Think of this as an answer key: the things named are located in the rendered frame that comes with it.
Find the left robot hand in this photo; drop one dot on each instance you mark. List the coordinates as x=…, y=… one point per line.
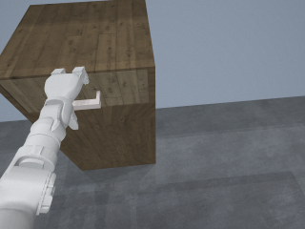
x=67, y=85

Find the robot left forearm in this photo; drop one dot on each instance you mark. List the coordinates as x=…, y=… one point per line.
x=44, y=140

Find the cabinet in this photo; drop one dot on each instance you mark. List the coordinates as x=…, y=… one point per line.
x=105, y=36

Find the robot left upper arm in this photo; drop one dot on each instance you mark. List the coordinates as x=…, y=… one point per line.
x=25, y=193

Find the handle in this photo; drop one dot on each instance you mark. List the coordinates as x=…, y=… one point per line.
x=87, y=104

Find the drawer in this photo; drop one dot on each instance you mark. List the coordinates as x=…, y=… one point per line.
x=116, y=88

